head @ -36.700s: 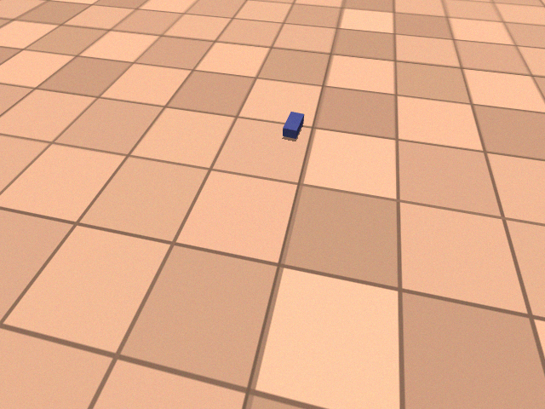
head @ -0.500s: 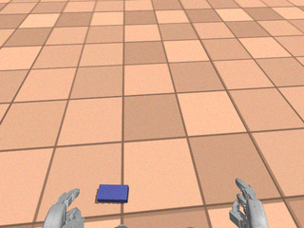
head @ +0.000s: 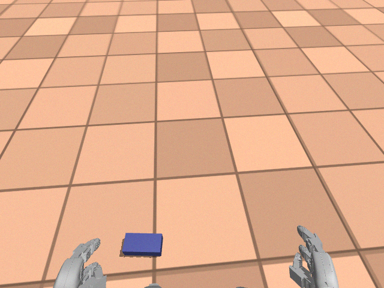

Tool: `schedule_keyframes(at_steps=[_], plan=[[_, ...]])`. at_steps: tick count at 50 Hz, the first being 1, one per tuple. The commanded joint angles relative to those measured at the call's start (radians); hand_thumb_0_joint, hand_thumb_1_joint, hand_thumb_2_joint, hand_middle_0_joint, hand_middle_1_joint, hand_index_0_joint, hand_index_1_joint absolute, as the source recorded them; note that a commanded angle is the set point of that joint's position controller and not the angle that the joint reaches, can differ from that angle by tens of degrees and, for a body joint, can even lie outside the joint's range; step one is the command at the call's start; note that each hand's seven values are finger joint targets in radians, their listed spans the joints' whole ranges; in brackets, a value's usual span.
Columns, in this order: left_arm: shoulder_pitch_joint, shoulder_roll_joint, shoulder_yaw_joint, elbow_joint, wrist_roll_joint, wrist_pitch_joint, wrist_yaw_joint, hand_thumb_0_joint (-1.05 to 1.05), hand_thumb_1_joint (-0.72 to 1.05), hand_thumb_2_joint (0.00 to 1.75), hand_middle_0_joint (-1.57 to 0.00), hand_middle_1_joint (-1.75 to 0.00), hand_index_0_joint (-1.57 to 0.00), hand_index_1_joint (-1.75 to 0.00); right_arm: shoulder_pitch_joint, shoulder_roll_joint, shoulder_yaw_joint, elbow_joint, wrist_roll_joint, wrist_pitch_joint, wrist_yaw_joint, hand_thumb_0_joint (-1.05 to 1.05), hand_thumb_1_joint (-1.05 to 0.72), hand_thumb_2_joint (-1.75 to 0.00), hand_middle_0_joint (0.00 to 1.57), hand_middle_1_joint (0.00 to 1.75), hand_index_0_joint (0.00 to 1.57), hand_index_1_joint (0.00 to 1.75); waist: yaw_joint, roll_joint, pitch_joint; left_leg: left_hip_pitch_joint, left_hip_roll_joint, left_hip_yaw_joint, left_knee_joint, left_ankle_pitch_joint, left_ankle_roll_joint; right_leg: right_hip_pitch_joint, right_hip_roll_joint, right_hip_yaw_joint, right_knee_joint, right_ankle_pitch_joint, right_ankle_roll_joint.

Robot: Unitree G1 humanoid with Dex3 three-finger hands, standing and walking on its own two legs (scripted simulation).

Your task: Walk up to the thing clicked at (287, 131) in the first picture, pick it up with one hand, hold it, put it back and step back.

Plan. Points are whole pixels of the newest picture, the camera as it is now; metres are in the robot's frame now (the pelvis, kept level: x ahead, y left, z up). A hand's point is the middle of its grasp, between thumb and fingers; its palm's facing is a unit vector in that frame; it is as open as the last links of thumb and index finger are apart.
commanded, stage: stand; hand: left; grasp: from above
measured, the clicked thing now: (143, 244) +0.43 +0.23 -0.68
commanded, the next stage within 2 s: none
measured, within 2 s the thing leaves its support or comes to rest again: neither
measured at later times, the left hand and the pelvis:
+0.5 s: hand out of the picture +0.05 +0.25 -0.12, palm faces +0.05 -0.94 -0.35, open 7.4 cm; pelvis +0.00 +0.01 +0.04, yaw +1 degrees
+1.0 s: hand out of the picture +0.02 +0.25 -0.10, palm faces +0.06 -0.94 -0.35, open 7.4 cm; pelvis -0.01 +0.00 +0.06, yaw +2 degrees
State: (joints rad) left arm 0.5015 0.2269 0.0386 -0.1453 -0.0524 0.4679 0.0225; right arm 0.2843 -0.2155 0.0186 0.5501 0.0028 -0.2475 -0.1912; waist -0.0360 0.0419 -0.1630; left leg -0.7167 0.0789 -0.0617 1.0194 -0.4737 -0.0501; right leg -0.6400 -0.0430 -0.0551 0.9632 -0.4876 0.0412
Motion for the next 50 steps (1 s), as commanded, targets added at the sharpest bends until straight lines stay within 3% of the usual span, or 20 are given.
schedule_keyframes(at_steps=[1,3,4,5,6,8,11,14,18,23,25,32,33,37,43,50], plan=[[-0.033,0.104,0.056,-0.199,0.004,-0.051,0.004,0.0,0.9,0.9,-0.2,-0.3,-0.2,-0.3,-0.073,-0.125,-0.05,-0.16,-0.002,-0.056,-0.01,0.0,-0.9,-0.9,0.2,0.3,0.2,0.3,-0.003,0.016,-0.053,0.11,-0.063,0.043,-0.169,0.155,0.048,0.008,0.051,-0.027,-0.169,0.156,-0.028],[-0.036,0.1,0.054,-0.202,0.001,-0.049,0.003,0.0,0.9,0.9,-0.2,-0.3,-0.2,-0.3,-0.07,-0.127,-0.051,-0.16,-0.001,-0.058,-0.011,0.0,-0.9,-0.9,0.2,0.3,0.2,0.3,-0.008,-0.005,-0.072,0.121,-0.062,0.041,-0.165,0.167,0.051,0.016,0.052,-0.028,-0.169,0.168,-0.026],[-0.315,0.199,0.061,0.149,0.111,-0.267,0.047,0.0,0.9,0.9,-0.2,-0.3,-0.2,-0.3,-0.113,-0.248,-0.083,0.09,-0.113,0.06,0.049,0.0,-0.9,-0.9,0.2,0.3,0.2,0.3,0.068,-0.052,0.161,0.118,-0.033,-0.006,-0.241,0.358,0.099,0.212,-0.023,0.013,-0.179,0.153,-0.064],[-0.209,0.215,0.079,0.33,0.123,-0.331,0.04,0.0,0.9,0.9,-0.2,-0.3,-0.2,-0.3,-0.127,-0.261,-0.101,0.099,-0.114,0.104,0.084,0.0,-0.9,-0.9,0.2,0.3,0.2,0.3,0.075,-0.087,0.08,0.18,-0.04,0.03,-0.229,0.352,0.115,0.232,-0.038,0.081,-0.211,0.151,-0.097],[-0.192,0.23,0.074,0.372,0.12,-0.361,0.034,0.0,0.9,0.9,-0.2,-0.3,-0.2,-0.3,-0.138,-0.262,-0.106,0.059,-0.121,0.127,0.104,0.0,-0.9,-0.9,0.2,0.3,0.2,0.3,0.061,-0.085,0.082,0.218,-0.049,0.013,-0.228,0.32,0.116,0.161,-0.028,0.101,-0.232,0.136,-0.116],[-0.233,0.23,0.058,0.461,0.129,-0.403,0.027,0.0,0.9,0.9,-0.2,-0.3,-0.2,-0.3,-0.122,-0.238,-0.101,0.106,-0.09,0.143,0.142,0.0,-0.9,-0.9,0.2,0.3,0.2,0.3,0.058,-0.059,0.03,0.269,-0.061,0.027,-0.235,0.295,0.112,0.248,-0.065,0.127,-0.23,0.204,-0.106],[-0.276,0.226,0.061,0.583,0.112,-0.415,0.021,0.0,0.9,0.9,-0.2,-0.3,-0.2,-0.3,-0.134,-0.223,-0.107,0.149,-0.052,0.159,0.177,0.0,-0.9,-0.9,0.2,0.3,0.2,0.3,0.069,-0.088,0.073,0.299,-0.069,0.034,-0.271,0.211,0.1,0.224,-0.068,0.113,-0.302,0.11,-0.086],[-0.313,0.226,0.062,0.701,0.107,-0.439,0.02,0.0,0.9,0.9,-0.2,-0.3,-0.2,-0.3,-0.129,-0.235,-0.113,0.203,-0.056,0.177,0.184,0.0,-0.9,-0.9,0.2,0.3,0.2,0.3,0.06,-0.046,0.098,0.34,-0.041,-0.007,-0.353,0.189,0.109,0.233,-0.054,0.083,-0.31,0.127,-0.065],[-0.296,0.2,0.061,0.84,0.1,-0.458,0.018,0.0,0.9,0.9,-0.2,-0.3,-0.2,-0.3,-0.152,-0.255,-0.116,0.251,-0.061,0.194,0.177,0.0,-0.9,-0.9,0.2,0.3,0.2,0.3,0.078,0.051,0.133,0.344,0.009,-0.089,-0.485,0.144,0.122,0.3,-0.021,0.023,-0.304,0.17,-0.045],[-0.288,0.231,0.064,0.969,0.095,-0.478,0.021,0.0,0.9,0.9,-0.2,-0.3,-0.2,-0.3,-0.121,-0.248,-0.11,0.319,-0.046,0.209,0.162,0.0,-0.9,-0.9,0.2,0.3,0.2,0.3,0.059,-0.024,0.115,0.438,-0.01,-0.026,-0.451,0.362,0.102,0.391,-0.063,0.06,-0.409,0.339,-0.059],[-0.275,0.235,0.059,1.013,0.09,-0.476,0.024,0.0,0.9,0.9,-0.2,-0.3,-0.2,-0.3,-0.109,-0.251,-0.108,0.347,-0.042,0.214,0.158,0.0,-0.9,-0.9,0.2,0.3,0.2,0.3,0.054,-0.015,0.124,0.481,-0.004,-0.021,-0.47,0.39,0.097,0.392,-0.065,0.061,-0.433,0.356,-0.06],[-0.301,0.245,0.045,1.115,0.086,-0.471,0.024,0.0,0.9,0.9,-0.2,-0.3,-0.2,-0.3,-0.113,-0.258,-0.095,0.417,-0.031,0.227,0.153,0.0,-0.9,-0.9,0.2,0.3,0.2,0.3,0.047,-0.015,0.181,0.498,0.016,-0.036,-0.587,0.361,0.083,0.464,-0.065,0.049,-0.526,0.327,-0.047],[-0.29,0.247,0.045,1.131,0.086,-0.472,0.025,0.0,0.9,0.9,-0.2,-0.3,-0.2,-0.3,-0.127,-0.26,-0.095,0.424,-0.03,0.228,0.153,0.0,-0.9,-0.9,0.2,0.3,0.2,0.3,0.058,-0.019,0.174,0.513,0.017,-0.036,-0.586,0.356,0.083,0.475,-0.07,0.05,-0.546,0.322,-0.046],[-0.314,0.248,0.036,1.165,0.089,-0.469,0.019,0.0,0.9,0.9,-0.2,-0.3,-0.2,-0.3,-0.14,-0.267,-0.092,0.448,-0.028,0.235,0.156,0.0,-0.9,-0.9,0.2,0.3,0.2,0.3,0.05,-0.004,0.241,0.482,0.014,-0.046,-0.658,0.206,0.069,0.47,-0.063,0.048,-0.602,0.231,-0.04],[-0.313,0.265,0.036,1.203,0.089,-0.475,0.015,0.0,0.9,0.9,-0.2,-0.3,-0.2,-0.3,-0.155,-0.266,-0.092,0.472,-0.028,0.238,0.165,0.0,-0.9,-0.9,0.2,0.3,0.2,0.3,0.052,-0.019,0.256,0.489,0.016,-0.049,-0.683,0.161,0.066,0.466,-0.069,0.054,-0.642,0.174,-0.039],[-0.351,0.279,0.036,1.211,0.083,-0.483,0.011,0.0,0.9,0.9,-0.2,-0.3,-0.2,-0.3,-0.156,-0.27,-0.087,0.491,-0.027,0.236,0.169,0.0,-0.9,-0.9,0.2,0.3,0.2,0.3,0.048,-0.025,0.23,0.519,0.019,-0.038,-0.674,0.249,0.066,0.49,-0.085,0.068,-0.668,0.208,-0.04]])
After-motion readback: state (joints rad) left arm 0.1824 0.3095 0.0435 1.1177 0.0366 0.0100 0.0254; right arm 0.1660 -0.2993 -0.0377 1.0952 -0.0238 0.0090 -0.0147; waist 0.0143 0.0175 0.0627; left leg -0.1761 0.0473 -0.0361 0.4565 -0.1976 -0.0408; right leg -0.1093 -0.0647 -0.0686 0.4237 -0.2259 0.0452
